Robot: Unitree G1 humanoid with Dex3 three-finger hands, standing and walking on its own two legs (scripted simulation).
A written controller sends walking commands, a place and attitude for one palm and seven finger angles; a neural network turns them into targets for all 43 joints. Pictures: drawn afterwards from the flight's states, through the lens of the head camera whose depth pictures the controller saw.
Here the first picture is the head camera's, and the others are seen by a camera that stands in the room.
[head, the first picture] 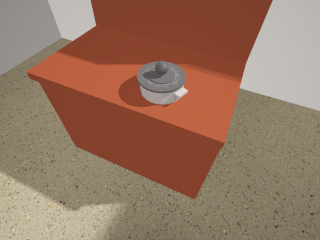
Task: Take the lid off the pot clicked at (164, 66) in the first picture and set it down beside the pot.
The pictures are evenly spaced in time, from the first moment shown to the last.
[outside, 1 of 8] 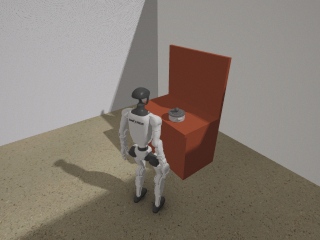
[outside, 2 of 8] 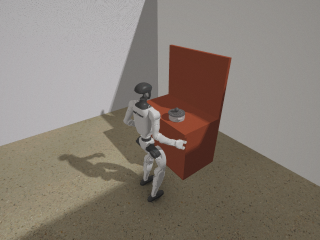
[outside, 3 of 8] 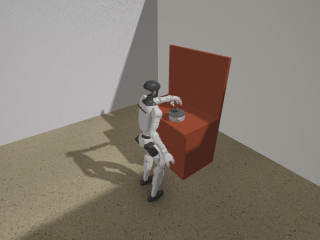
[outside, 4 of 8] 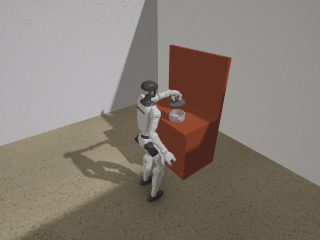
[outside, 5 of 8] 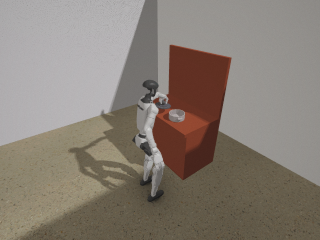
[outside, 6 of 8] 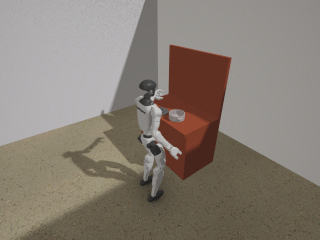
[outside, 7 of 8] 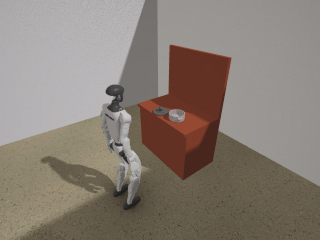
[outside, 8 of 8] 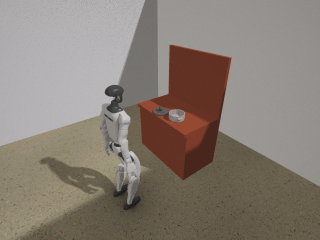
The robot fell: no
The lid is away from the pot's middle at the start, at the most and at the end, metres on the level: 0.00 0.24 0.24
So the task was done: yes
